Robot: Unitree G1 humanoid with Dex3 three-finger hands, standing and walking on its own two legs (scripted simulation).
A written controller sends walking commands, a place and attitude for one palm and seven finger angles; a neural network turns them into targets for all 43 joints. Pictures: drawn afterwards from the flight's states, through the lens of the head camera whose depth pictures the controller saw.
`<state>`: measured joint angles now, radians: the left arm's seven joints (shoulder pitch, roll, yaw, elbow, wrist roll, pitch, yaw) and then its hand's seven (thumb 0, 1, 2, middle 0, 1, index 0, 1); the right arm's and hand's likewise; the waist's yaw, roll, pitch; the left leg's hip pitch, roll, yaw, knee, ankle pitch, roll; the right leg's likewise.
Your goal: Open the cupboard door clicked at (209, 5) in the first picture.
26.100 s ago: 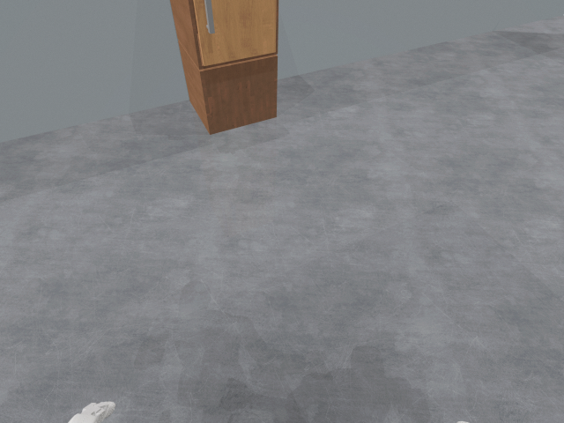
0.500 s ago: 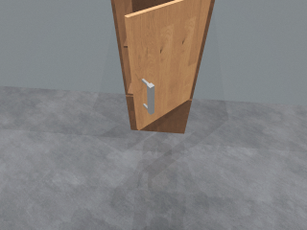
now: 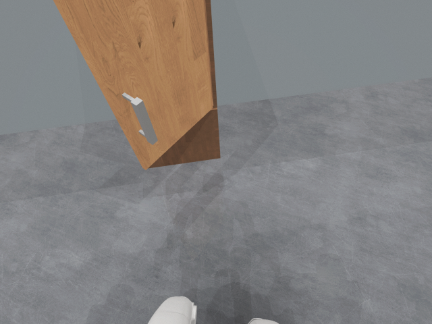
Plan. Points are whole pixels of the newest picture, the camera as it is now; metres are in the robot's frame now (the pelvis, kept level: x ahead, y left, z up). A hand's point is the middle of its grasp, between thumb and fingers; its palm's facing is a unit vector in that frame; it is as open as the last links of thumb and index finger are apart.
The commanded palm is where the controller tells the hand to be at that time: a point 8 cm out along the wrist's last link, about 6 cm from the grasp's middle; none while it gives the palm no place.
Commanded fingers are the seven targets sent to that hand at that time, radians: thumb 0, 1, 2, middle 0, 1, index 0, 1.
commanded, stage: walk to a spot facing it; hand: left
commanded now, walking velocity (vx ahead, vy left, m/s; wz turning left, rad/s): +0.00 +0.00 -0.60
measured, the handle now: (140, 119) +0.62 +0.29 -0.09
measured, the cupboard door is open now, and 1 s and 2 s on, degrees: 44 44 44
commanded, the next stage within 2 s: none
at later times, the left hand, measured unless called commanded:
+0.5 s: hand (112, 313) +0.13 +0.25 -0.17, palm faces -0.22 -0.94 -0.25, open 7.4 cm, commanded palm none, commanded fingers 0.00 0.90 0.90 -0.20 -0.30 -0.20 -0.30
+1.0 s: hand (176, 268) +0.23 +0.13 -0.16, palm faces -0.61 -0.76 -0.22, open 7.4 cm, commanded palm none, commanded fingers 0.00 0.90 0.90 -0.20 -0.30 -0.20 -0.30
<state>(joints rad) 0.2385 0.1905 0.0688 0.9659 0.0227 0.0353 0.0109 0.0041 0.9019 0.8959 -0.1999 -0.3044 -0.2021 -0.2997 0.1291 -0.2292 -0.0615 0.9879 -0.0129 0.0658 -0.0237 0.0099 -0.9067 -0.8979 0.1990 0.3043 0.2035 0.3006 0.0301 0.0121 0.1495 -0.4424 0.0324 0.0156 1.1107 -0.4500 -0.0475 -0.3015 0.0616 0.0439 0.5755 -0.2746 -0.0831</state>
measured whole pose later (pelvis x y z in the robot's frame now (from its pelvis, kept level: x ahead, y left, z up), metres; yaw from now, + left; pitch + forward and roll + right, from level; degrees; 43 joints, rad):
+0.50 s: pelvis +0.02 +0.05 +0.00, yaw -18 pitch +2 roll +0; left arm 0.22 0.28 0.10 0.92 0.03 0.06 -0.01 0.01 0.90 0.90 -0.20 -0.30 -0.20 -0.30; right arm 0.11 -0.19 -0.03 0.87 -0.02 0.01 -0.04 0.01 -0.91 -0.90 0.20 0.30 0.20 0.30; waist 0.04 -0.05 0.08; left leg -0.27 0.01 -0.06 0.50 -0.27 -0.01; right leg -0.45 0.12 0.15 0.84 -0.46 0.03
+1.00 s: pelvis +0.04 +0.02 +0.00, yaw -38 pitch +1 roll +1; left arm 0.17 0.24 0.05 0.88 0.03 0.04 -0.02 0.00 0.90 0.90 -0.20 -0.30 -0.20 -0.30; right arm 0.22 -0.25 -0.05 0.90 -0.02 0.04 0.00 0.01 -0.91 -0.90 0.20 0.30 0.20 0.30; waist -0.01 -0.04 0.09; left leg -0.43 0.06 0.05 0.88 -0.46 -0.07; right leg -0.29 0.02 0.09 0.54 -0.27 -0.01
